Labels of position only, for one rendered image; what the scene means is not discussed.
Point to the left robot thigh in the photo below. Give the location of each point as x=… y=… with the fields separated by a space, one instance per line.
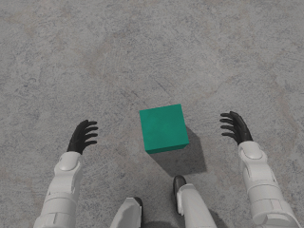
x=129 y=215

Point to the robot right foot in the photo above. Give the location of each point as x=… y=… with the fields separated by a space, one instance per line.
x=178 y=182

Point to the robot right forearm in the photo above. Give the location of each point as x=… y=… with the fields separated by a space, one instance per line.
x=268 y=205

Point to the right robot hand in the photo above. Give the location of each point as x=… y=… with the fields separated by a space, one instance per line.
x=239 y=127

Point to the carton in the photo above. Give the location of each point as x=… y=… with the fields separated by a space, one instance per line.
x=163 y=129

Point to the robot left forearm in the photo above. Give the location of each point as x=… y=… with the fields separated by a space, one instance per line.
x=63 y=193

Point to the left robot hand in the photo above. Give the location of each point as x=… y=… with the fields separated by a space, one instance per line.
x=78 y=142

